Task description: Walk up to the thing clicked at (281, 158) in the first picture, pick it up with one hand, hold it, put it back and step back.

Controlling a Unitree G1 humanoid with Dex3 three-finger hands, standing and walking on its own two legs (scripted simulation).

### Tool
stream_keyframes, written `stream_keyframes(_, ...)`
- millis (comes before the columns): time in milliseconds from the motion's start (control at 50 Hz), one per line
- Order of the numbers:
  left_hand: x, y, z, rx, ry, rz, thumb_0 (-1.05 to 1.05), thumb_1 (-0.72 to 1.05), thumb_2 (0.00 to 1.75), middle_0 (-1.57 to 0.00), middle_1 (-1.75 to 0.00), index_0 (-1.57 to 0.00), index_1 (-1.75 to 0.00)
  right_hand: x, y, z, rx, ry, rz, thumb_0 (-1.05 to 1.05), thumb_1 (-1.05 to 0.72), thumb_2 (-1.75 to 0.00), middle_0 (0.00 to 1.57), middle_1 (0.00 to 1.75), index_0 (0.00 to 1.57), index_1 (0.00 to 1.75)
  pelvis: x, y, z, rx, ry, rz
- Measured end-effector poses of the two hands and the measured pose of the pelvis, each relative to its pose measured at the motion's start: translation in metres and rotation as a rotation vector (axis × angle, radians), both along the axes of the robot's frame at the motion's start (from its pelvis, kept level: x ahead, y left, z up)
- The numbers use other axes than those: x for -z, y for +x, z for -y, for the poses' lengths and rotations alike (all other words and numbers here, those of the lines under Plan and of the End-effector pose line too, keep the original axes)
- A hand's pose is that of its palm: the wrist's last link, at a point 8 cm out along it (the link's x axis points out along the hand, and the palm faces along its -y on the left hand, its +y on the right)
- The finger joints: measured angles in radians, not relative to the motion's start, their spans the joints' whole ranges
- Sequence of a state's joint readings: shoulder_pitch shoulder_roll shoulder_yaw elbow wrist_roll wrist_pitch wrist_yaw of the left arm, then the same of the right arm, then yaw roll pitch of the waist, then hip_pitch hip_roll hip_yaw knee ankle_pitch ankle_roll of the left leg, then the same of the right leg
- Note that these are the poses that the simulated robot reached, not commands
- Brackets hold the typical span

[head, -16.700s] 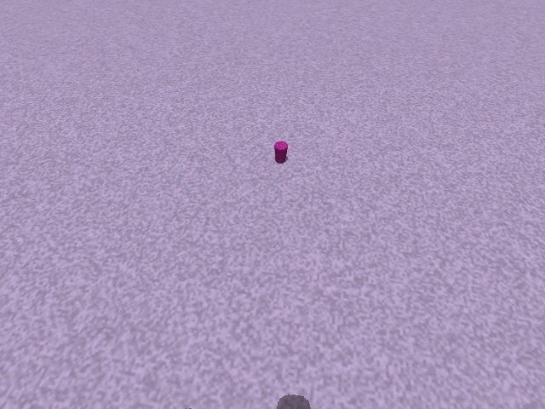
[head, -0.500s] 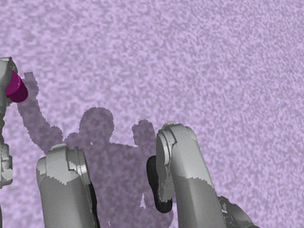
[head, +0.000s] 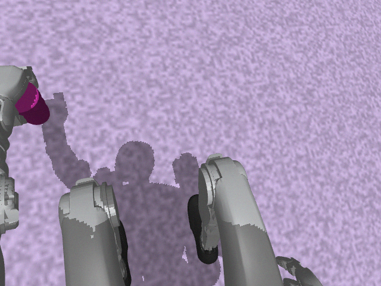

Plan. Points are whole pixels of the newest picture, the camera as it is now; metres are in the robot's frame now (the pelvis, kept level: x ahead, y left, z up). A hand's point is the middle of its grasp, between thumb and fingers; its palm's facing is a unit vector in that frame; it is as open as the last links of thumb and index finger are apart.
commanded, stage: lift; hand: left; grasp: from above
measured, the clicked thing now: (28, 106) +0.50 +0.29 -0.19
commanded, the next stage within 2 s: hold in 1.58 s
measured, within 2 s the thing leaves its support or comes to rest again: neither
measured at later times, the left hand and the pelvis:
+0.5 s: hand out of the picture +0.43 +0.31 -0.01, palm faces -0.45 -0.07 -0.89, open 9.7 cm; pelvis +0.00 +0.01 +0.09, yaw +3 degrees
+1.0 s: hand out of the picture +0.36 +0.27 +0.19, palm faces -0.44 -0.10 -0.89, open 9.7 cm; pelvis +0.02 +0.00 +0.27, yaw +5 degrees
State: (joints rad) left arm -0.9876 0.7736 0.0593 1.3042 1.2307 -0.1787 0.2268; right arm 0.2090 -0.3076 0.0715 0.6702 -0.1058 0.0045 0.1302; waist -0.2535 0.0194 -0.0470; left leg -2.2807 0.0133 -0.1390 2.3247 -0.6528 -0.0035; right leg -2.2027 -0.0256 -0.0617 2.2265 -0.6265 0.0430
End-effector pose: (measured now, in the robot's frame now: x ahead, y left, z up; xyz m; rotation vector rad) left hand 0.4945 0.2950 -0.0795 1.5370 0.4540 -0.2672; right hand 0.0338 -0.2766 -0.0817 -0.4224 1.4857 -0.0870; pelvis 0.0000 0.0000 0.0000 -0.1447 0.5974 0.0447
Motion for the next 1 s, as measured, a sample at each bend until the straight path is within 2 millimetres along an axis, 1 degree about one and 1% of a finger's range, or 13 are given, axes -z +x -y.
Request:
stream_keyframes(100,-0.017,-0.005,-0.004,-0.025,-0.004,-0.006,0.06,0.05,0.63,-0.81,-0.87,-0.59,-0.79,-0.005,-0.002,-0.007,0.04,0.014,0.007,0.0,-0.93,-0.91,0.2,0.3,0.2,0.3,-0.01,0.001,-0.002,-0.005,0.005,-0.014)
stream_keyframes(220,-0.041,-0.016,-0.009,-0.036,-0.005,-0.041,0.05,0.05,0.63,-0.81,-0.87,-0.59,-0.79,-0.015,0.007,-0.014,0.059,0.031,0.037,0.0,-0.93,-0.91,0.2,0.3,0.2,0.3,-0.027,0.001,-0.005,-0.011,0.009,-0.021)
stream_keyframes(340,-0.071,-0.031,-0.013,-0.025,-0.025,-0.038,0.04,0.04,0.64,-0.81,-0.87,-0.59,-0.8,-0.031,0.027,-0.015,0.049,0.036,0.079,0.01,-0.93,-0.91,0.2,0.3,0.2,0.3,-0.049,0.002,-0.007,-0.018,0.013,-0.023)
stream_keyframes(460,-0.11,-0.049,-0.016,-0.018,-0.036,-0.018,0.04,0.04,0.65,-0.81,-0.89,-0.58,-0.81,-0.055,0.055,-0.014,0.034,0.036,0.145,0.01,-0.93,-0.91,0.2,0.3,0.2,0.3,-0.077,0.003,-0.006,-0.026,0.022,-0.012)
stream_keyframes(600,-0.168,-0.072,-0.01,-0.029,-0.048,0.011,0.03,0.03,0.67,-0.8,-0.9,-0.57,-0.82,-0.094,0.088,-0.017,0.023,0.046,0.243,0.01,-0.93,-0.91,0.2,0.3,0.2,0.3,-0.12,0.006,-0.005,-0.036,0.038,0.028)
stream_keyframes(720,-0.221,-0.092,0.0,-0.039,-0.058,0.016,0.02,0.04,0.67,-0.79,-0.91,-0.56,-0.83,-0.137,0.107,-0.023,0.032,0.064,0.317,0.01,-0.93,-0.91,0.2,0.3,0.2,0.3,-0.165,0.008,-0.003,-0.039,0.058,0.082)
stream_keyframes(800,-0.257,-0.107,0.008,-0.043,-0.065,0.011,0.02,0.04,0.67,-0.78,-0.91,-0.56,-0.83,-0.168,0.112,-0.027,0.045,0.076,0.355,0.01,-0.92,-0.91,0.2,0.3,0.2,0.3,-0.197,0.01,-0.003,-0.041,0.07,0.124)
stream_keyframes(880,-0.29,-0.12,0.015,-0.046,-0.071,0.008,0.03,0.04,0.67,-0.79,-0.91,-0.56,-0.83,-0.198,0.113,-0.029,0.063,0.083,0.38,0.01,-0.92,-0.9,0.2,0.3,0.2,0.3,-0.228,0.014,-0.002,-0.042,0.085,0.171)
stream_keyframes(1000,-0.332,-0.132,0.02,-0.059,-0.055,0.0,0.03,0.04,0.65,-0.79,-0.9,-0.57,-0.82,-0.238,0.11,-0.028,0.088,0.083,0.407,0.01,-0.92,-0.9,0.2,0.3,0.2,0.3,-0.268,0.022,0.0,-0.043,0.103,0.235)
